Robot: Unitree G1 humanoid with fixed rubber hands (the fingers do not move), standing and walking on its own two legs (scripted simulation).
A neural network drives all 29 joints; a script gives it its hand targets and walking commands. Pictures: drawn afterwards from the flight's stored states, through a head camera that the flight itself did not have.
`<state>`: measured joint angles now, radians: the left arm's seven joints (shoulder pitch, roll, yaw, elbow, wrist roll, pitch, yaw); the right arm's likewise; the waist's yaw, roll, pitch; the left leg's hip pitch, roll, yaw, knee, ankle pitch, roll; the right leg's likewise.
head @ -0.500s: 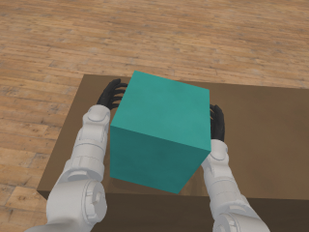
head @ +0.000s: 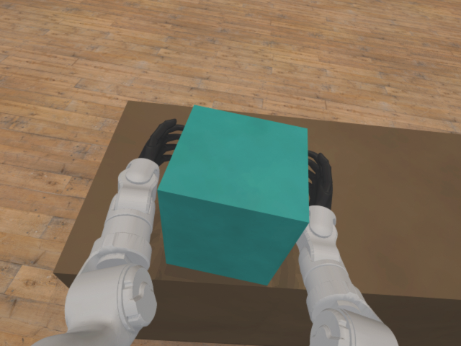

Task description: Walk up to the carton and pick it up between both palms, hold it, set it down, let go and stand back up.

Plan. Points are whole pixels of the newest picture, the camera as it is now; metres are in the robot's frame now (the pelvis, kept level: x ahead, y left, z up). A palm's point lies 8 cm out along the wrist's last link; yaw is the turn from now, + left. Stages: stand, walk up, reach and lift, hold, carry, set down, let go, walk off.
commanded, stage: set down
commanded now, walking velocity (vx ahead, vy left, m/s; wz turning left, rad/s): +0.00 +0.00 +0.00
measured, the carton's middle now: (232, 199) +0.38 -0.07 +0.02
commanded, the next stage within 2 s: none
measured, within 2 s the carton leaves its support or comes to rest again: neither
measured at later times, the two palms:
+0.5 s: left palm (150, 161) +0.44 +0.08 +0.09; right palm (317, 198) +0.34 -0.21 +0.07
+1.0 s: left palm (152, 161) +0.45 +0.07 +0.08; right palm (317, 198) +0.34 -0.21 +0.06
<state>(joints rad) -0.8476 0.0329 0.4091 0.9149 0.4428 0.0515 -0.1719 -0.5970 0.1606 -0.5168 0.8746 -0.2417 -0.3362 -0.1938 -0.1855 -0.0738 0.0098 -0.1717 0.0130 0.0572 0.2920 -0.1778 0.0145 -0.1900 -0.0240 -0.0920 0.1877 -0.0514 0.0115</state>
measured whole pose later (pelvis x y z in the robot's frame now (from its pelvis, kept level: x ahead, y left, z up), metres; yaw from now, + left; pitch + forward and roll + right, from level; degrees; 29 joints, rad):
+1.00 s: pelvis +0.00 +0.00 +0.00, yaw +0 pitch +3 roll -1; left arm -0.86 0.06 0.44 0.99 0.46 -0.03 -0.17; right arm -0.66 0.16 -0.57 0.95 -0.35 -0.37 -0.19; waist -0.20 -0.05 0.03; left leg -0.18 0.01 0.06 0.31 -0.19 0.01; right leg -0.21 -0.03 -0.11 0.22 -0.07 0.01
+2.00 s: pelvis -0.03 +0.00 -0.01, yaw -3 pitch +6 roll +0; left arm -1.19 0.37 -0.17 1.41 -0.29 0.05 -0.05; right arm -0.95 -0.11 -0.06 1.04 0.26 0.11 -0.28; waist -0.27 -0.01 -0.14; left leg -0.34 0.01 0.04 0.45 -0.21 0.01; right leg -0.40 -0.01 -0.04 0.37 -0.08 0.00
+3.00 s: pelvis -0.02 +0.00 +0.00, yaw -4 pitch -4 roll -1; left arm -0.68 0.39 0.02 0.56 -0.18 0.44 -0.13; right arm -0.47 -0.13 -0.08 0.35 0.31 0.37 -0.31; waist -0.18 -0.04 0.01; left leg -0.07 0.01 0.05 0.37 -0.23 0.02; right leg -0.13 0.00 -0.01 0.27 -0.07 0.01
